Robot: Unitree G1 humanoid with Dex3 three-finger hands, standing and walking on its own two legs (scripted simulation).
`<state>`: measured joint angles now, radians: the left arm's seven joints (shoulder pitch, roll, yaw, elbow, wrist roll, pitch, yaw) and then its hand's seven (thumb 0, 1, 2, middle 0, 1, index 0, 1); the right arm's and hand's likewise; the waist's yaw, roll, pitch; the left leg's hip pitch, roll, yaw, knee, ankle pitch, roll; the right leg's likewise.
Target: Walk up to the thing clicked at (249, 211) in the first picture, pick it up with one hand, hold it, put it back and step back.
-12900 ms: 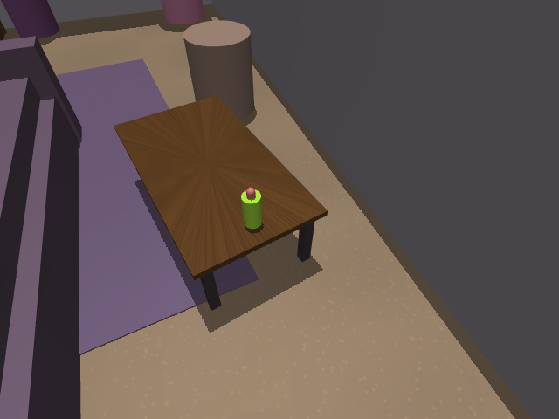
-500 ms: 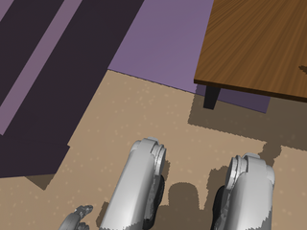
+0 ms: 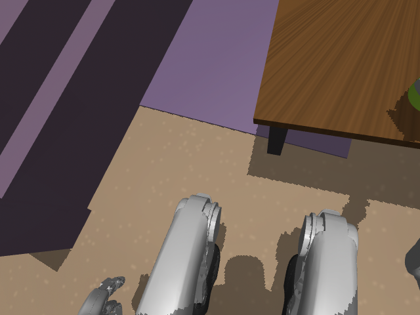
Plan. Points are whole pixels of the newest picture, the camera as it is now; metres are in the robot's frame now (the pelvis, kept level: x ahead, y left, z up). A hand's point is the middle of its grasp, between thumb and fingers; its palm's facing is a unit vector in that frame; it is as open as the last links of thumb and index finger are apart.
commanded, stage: settle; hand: right
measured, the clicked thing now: out of the picture +0.52 -0.30 +0.03
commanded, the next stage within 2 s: lift in 1.14 s
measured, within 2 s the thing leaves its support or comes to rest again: neither
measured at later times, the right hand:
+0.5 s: hand out of the picture +0.52 -0.31 +0.08, palm faces +0.33 +0.94 -0.03, open 9.9 cm
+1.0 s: hand out of the picture +0.52 -0.30 +0.11, palm faces +0.33 +0.94 -0.03, open 9.9 cm
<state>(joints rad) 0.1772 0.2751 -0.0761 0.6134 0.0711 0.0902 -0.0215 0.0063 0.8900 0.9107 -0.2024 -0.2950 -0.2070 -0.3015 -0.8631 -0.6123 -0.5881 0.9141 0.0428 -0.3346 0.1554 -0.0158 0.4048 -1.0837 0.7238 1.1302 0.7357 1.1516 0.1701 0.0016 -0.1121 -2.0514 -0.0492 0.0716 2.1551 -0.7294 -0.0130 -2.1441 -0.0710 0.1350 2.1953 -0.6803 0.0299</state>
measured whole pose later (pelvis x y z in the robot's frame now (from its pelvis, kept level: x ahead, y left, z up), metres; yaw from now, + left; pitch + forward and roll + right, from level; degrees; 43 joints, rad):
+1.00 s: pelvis +0.01 +0.00 +0.09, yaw -2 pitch +36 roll +5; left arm 0.20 0.26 -0.04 0.64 0.05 0.04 -0.01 0.01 0.91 0.90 -0.20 -0.30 -0.20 -0.30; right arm -0.86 -0.57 -0.55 0.99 0.06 -0.37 0.14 -0.02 0.42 -1.10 0.74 1.12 0.75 1.14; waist 0.16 -0.02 -0.16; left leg -1.80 -0.04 0.05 1.86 -0.69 -0.01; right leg -1.88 -0.07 0.09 1.89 -0.64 0.02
